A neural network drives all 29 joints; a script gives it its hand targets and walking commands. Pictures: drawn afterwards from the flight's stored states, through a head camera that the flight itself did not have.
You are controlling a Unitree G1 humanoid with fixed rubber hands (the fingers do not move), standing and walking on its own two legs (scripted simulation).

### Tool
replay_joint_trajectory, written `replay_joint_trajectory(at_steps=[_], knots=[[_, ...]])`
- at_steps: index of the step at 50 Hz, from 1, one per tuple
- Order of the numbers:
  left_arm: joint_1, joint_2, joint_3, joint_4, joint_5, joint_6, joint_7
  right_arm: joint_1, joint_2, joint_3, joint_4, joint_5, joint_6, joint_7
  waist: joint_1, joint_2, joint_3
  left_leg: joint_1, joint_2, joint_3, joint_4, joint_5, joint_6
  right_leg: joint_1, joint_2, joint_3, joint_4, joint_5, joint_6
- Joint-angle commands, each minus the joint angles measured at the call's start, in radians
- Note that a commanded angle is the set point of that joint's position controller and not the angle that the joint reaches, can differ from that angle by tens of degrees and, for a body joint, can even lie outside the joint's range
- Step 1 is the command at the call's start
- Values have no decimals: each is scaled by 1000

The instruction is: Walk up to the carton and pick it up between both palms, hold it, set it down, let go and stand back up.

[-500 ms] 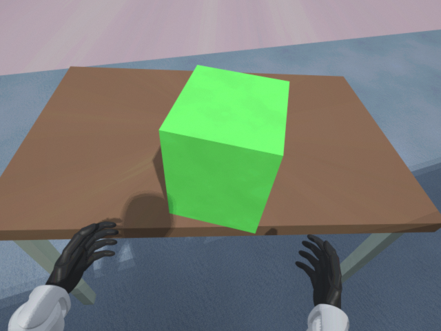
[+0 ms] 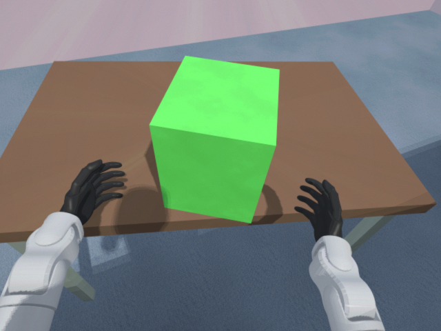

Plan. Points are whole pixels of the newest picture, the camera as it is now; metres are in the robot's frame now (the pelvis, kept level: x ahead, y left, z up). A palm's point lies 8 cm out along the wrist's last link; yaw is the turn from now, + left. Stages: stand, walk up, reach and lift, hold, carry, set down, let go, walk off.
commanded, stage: reach and lift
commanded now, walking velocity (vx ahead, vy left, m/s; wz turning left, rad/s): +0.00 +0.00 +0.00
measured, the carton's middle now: (219, 142) +0.50 +0.01 +0.05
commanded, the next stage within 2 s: none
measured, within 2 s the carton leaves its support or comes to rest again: neither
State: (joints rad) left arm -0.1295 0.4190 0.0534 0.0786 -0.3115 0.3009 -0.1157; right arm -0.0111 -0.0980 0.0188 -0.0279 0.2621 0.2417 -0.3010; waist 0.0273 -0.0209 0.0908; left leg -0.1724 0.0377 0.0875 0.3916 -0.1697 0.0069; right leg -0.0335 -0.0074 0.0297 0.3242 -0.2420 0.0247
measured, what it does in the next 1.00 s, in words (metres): stands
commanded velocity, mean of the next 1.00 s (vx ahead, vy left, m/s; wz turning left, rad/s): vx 0.00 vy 0.00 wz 0.00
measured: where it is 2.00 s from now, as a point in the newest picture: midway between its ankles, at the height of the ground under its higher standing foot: outside the picture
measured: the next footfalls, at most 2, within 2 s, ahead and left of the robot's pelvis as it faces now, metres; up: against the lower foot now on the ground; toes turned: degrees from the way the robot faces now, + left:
none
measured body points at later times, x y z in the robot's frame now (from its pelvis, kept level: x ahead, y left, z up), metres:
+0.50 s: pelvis -0.02 +0.00 +0.00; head +0.01 +0.03 +0.45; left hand +0.38 +0.24 +0.12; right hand +0.35 -0.17 +0.11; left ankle +0.03 +0.11 -0.75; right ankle -0.04 -0.14 -0.75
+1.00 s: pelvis -0.01 +0.01 +0.00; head +0.02 +0.03 +0.45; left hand +0.45 +0.23 +0.18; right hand +0.40 -0.18 +0.15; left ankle +0.03 +0.11 -0.75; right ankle -0.04 -0.14 -0.75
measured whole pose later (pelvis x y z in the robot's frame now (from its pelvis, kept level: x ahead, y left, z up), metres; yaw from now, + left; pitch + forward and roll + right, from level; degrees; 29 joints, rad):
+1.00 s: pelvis -0.01 +0.01 +0.00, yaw +0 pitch +4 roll -2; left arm -0.89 0.51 0.00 0.65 -0.31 0.48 -0.06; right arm -0.73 -0.19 -0.06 0.49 0.35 0.40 -0.26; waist -0.08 -0.02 -0.02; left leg -0.35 0.04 0.07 0.42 -0.15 0.02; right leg -0.19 0.00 0.02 0.32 -0.20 0.04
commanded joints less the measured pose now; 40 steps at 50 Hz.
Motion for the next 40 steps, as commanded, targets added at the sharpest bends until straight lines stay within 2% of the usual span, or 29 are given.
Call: replay_joint_trajectory(at_steps=[1,10,20,28,40], knots=[[-394,201,118,-171,4,11,-2,-320,-95,-33,-201,17,-17,-9,-14,81,-389,306,-7,-34,0,330,-31,-97,14,-11,-29,363,1],[-615,233,125,-72,5,64,5,-525,-112,-51,-144,36,37,-12,-27,78,-459,284,-12,-23,-9,249,-16,-125,17,-16,-25,313,5],[-854,271,99,64,-1,97,26,-755,-136,-88,-6,45,84,-6,-56,94,-563,282,-11,-27,-2,204,-15,-160,25,-30,-19,266,1],[-1011,286,75,134,-2,122,45,-906,-178,-120,85,57,101,4,-85,126,-663,334,-11,-38,33,288,-34,-179,40,-51,-13,318,-4],[-1211,290,43,260,1,141,62,-1106,-239,-132,225,80,108,31,-110,150,-744,393,-8,-56,70,411,-54,-216,58,-72,-18,392,-14]])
